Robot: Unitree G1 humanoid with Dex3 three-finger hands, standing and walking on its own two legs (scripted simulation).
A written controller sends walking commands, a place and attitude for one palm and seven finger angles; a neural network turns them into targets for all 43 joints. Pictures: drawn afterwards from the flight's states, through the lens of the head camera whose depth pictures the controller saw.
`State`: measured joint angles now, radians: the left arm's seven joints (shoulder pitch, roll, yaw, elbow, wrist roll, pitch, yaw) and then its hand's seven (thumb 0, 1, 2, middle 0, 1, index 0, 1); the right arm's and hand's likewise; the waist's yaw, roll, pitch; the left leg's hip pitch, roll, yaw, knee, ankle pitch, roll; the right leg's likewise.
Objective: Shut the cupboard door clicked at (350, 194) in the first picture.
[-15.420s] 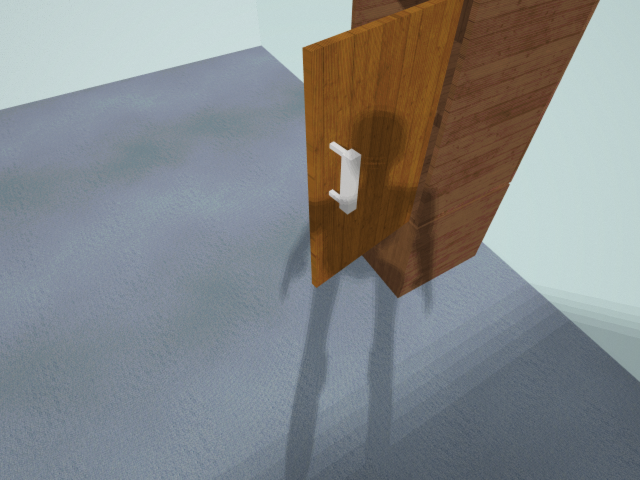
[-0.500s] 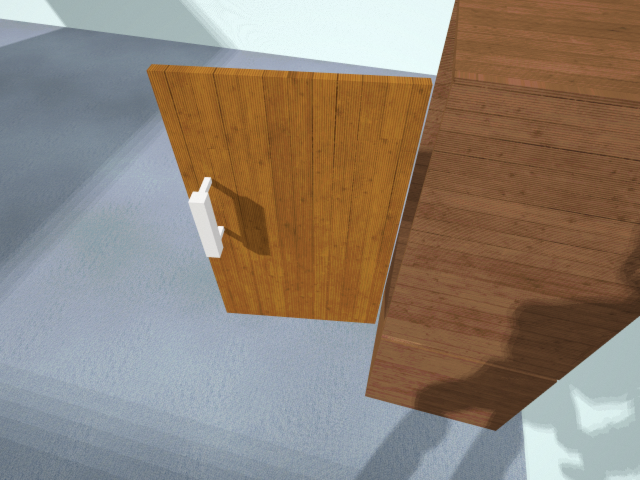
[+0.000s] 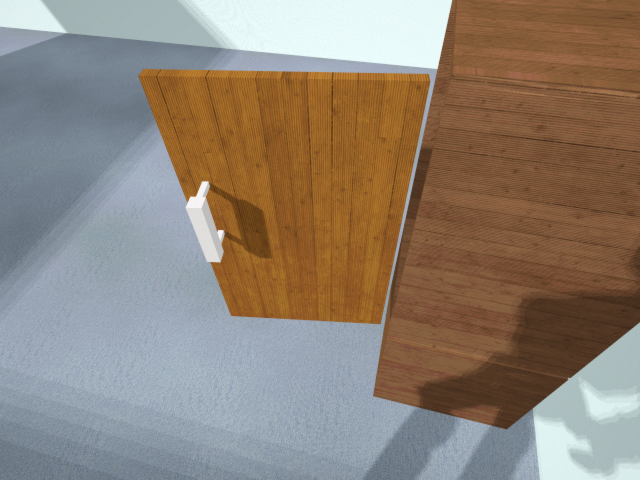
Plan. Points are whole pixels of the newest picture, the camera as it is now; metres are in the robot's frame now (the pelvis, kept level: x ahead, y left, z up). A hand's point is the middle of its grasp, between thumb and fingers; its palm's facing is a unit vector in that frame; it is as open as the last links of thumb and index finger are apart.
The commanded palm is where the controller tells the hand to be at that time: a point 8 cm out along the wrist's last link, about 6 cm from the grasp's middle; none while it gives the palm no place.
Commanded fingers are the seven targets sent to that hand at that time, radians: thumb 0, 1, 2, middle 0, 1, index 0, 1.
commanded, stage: come to a stop and stand still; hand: left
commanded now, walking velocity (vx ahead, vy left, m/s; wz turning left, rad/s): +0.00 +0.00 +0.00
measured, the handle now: (209, 222) +0.49 +0.21 +0.02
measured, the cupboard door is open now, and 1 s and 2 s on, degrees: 100 100 100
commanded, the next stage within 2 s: look again from close up in 0.56 s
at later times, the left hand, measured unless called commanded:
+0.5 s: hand out of the picture +0.02 +0.16 -0.17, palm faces -0.02 -0.98 -0.21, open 7.4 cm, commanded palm none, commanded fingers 0.00 0.90 0.90 -0.20 -0.30 -0.20 -0.30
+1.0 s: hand out of the picture +0.02 +0.16 -0.17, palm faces -0.01 -0.98 -0.22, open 7.4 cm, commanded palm none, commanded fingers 0.00 0.90 0.90 -0.20 -0.30 -0.20 -0.30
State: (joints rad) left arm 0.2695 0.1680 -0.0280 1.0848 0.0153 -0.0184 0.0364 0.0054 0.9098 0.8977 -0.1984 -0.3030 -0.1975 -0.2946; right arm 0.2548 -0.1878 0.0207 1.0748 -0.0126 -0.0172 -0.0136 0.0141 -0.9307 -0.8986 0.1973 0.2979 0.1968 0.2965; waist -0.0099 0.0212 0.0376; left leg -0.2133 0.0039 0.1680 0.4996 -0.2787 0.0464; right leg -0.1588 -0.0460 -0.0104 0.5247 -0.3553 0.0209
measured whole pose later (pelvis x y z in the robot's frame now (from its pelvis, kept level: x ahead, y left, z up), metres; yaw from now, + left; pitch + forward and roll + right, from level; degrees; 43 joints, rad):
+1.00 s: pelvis +0.01 -0.03 +0.01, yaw +0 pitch +0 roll +1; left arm 0.25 0.19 -0.01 1.11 0.02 -0.02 0.03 0.00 0.91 0.90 -0.20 -0.30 -0.20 -0.29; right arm 0.20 -0.17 0.01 1.14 -0.01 -0.02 -0.02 0.01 -0.90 -0.90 0.20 0.30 0.20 0.30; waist 0.00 -0.02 0.04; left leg -0.16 0.03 0.16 0.42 -0.25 0.01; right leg -0.10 -0.01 -0.02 0.43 -0.33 -0.01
